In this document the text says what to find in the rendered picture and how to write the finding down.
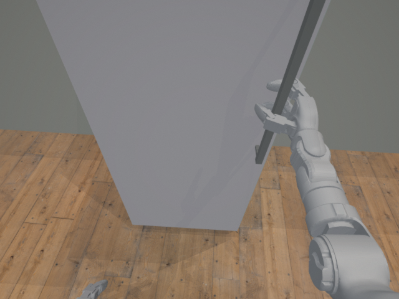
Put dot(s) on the robot right forearm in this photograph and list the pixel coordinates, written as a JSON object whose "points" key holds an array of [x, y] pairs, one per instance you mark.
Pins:
{"points": [[328, 210]]}

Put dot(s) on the robot right hand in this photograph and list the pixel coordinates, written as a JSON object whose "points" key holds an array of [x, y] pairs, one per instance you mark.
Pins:
{"points": [[303, 113]]}

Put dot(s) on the robot right upper arm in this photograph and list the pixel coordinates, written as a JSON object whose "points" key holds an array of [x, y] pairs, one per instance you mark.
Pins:
{"points": [[349, 267]]}

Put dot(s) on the handle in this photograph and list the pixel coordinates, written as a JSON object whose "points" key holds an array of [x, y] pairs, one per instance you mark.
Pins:
{"points": [[306, 30]]}

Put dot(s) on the fridge door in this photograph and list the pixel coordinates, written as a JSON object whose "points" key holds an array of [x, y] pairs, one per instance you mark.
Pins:
{"points": [[169, 89]]}

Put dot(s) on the robot left hand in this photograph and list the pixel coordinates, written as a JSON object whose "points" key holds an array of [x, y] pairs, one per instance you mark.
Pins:
{"points": [[92, 291]]}

